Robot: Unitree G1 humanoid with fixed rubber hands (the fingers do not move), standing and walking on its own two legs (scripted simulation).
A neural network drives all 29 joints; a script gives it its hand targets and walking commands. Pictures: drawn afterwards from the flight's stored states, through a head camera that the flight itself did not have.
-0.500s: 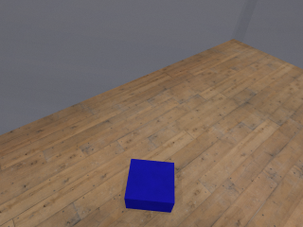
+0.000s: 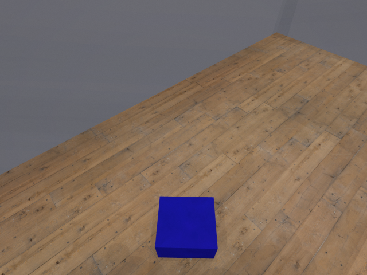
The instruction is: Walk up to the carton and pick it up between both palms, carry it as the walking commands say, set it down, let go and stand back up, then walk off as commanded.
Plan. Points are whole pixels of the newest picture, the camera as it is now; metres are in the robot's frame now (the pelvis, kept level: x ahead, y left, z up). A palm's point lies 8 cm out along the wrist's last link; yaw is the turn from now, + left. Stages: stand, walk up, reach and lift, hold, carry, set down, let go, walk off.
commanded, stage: walk up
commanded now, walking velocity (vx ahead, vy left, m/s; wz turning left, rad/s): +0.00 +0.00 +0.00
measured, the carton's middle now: (186, 226) +0.46 +0.01 -0.69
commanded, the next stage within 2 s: none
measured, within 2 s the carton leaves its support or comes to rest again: neither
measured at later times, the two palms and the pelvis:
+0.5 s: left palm out of the picture -0.03 +0.18 -0.15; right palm out of the picture -0.04 -0.20 -0.15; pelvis +0.01 -0.01 +0.00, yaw +0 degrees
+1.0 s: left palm out of the picture +0.03 +0.30 -0.16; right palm out of the picture +0.05 -0.16 -0.14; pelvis +0.07 +0.07 -0.01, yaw -2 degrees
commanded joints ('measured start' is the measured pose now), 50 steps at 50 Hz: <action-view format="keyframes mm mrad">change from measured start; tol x16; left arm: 1 85 51 4 -2 -3 -3 6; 28 149 20 -4 12 1 -8 13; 32 358 236 100 24 16 16 4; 40 74 172 100 -134 28 -21 -4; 50 240 14 24 -94 6 8 -26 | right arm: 1 83 -81 -10 -3 -3 -5 -8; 34 -44 -83 -38 -112 -14 33 29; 43 314 -299 -77 -73 -23 -10 17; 50 28 -155 -19 -148 -16 -28 4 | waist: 1 3 17 43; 30 61 39 20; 32 106 -220 152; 40 -48 -170 178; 43 -79 405 64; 50 46 143 46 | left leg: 1 -36 161 -128 -70 353 -22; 28 -38 147 -112 -60 288 -38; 30 -245 72 -36 143 -286 -42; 33 -537 107 -116 596 -239 -69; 37 -456 151 -150 468 -124 -87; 41 24 65 -46 143 -11 -105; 43 -23 367 -516 -210 -271 -40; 45 -267 425 -576 -278 -534 81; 50 -142 286 -210 -33 667 66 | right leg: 1 -20 -49 34 -31 165 -45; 28 -37 -55 47 -39 201 -45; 32 21 -370 494 -263 -741 -211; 39 -268 -260 235 -203 -288 -129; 42 -383 -10 -60 320 -245 -47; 45 -427 11 65 750 -308 -24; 50 -232 -1 87 508 -213 -30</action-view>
